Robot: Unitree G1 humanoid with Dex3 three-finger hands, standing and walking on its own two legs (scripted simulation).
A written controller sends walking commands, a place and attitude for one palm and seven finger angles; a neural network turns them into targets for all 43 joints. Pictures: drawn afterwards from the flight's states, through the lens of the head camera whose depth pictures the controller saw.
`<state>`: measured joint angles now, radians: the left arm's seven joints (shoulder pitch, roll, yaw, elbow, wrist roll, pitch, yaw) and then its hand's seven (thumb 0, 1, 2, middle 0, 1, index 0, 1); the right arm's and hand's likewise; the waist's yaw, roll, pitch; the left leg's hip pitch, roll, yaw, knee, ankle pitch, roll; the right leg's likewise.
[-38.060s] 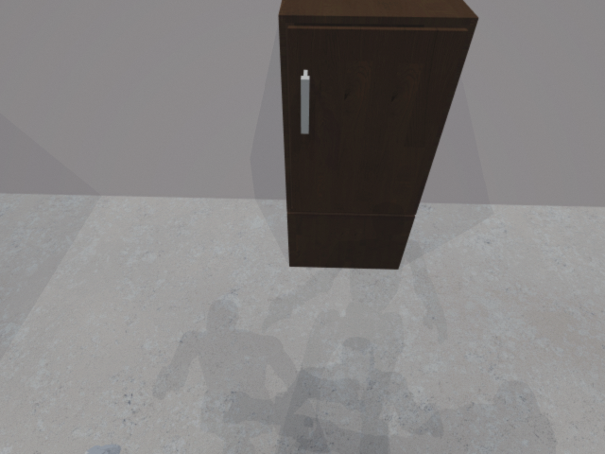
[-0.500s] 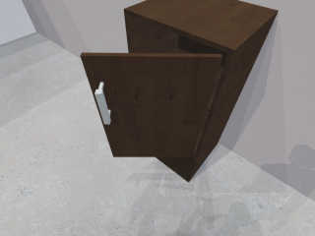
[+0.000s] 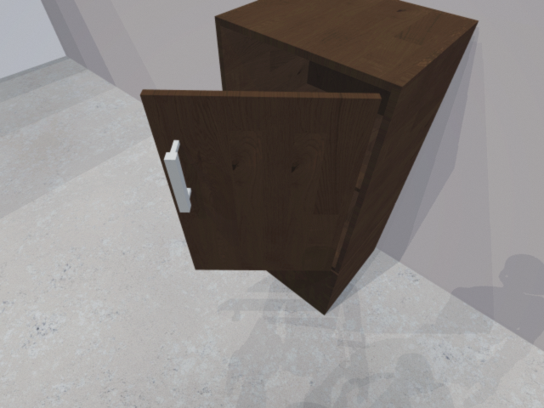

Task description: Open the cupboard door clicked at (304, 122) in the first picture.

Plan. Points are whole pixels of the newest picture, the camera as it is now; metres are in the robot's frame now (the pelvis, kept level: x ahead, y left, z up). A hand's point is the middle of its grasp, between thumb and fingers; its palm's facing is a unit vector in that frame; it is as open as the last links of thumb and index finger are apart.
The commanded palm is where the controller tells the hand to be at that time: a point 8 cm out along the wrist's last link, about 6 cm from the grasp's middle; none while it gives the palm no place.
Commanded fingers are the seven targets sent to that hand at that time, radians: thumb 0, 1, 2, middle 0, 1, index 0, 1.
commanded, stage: look again from close up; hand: left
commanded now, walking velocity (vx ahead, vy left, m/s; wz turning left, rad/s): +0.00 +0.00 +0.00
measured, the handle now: (180, 177) +0.53 +0.22 +0.00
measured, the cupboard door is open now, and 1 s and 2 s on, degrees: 40 40 40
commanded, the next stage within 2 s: raise the hand with hooked fingers in 0.08 s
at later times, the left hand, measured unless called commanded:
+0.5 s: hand (160, 364) +0.18 +0.17 -0.01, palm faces +0.04 -1.00 +0.00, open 8.0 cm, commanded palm +0.12 +0.24 -0.05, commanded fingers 0.00 0.50 0.73 -0.23 -0.56 -0.23 -0.56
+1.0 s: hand (123, 366) +0.18 +0.23 -0.03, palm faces +0.07 -1.00 -0.05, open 11.0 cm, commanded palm +0.15 +0.28 -0.02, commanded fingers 0.00 -0.08 0.48 -0.27 -0.93 -0.27 -0.93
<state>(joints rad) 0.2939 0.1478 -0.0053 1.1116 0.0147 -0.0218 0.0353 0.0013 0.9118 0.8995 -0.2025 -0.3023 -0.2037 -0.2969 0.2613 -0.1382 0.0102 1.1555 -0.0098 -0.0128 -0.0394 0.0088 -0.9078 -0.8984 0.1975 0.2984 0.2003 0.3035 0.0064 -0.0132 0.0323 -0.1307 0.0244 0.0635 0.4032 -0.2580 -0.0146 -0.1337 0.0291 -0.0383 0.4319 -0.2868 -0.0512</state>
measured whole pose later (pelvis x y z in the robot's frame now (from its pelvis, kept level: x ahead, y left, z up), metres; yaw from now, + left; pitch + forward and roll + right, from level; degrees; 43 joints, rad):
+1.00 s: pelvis -0.06 +0.01 -0.07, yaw +2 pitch +12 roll -1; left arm 0.27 0.25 0.22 0.10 -0.29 -0.34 -0.28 0.00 0.14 0.58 -0.26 -0.79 -0.26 -0.78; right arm 0.27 -0.21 0.04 0.60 0.03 -0.20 -0.07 0.02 -0.90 -0.90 0.20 0.30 0.21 0.30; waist -0.01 0.04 -0.11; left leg -0.81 0.02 0.00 1.05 -0.46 0.01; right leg -0.76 0.00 -0.10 1.02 -0.48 -0.04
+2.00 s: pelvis -0.04 +0.02 -0.04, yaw +2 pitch +9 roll -1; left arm -0.05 0.40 0.43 0.46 -0.35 -0.29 -0.49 -0.02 -0.50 0.30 -0.30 -1.20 -0.30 -1.20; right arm 0.29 -0.30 0.03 0.59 0.04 -0.19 -0.08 0.02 -0.90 -0.90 0.20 0.30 0.20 0.30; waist -0.01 0.02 -0.07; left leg -0.62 0.01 0.02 0.86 -0.40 0.02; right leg -0.58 0.00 -0.07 0.82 -0.40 -0.02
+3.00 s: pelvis -0.04 +0.02 -0.05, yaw +1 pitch +13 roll -1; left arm -0.42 0.45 0.45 0.80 -0.24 -0.35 -0.42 -0.02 -0.50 0.30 -0.30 -1.20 -0.30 -1.20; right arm 0.34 -0.29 0.02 0.63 0.03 -0.09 -0.07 0.01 -0.90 -0.90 0.20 0.30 0.20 0.30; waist -0.06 0.02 -0.08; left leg -0.71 0.03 0.03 0.88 -0.41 0.01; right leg -0.68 0.02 -0.06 0.86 -0.41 -0.03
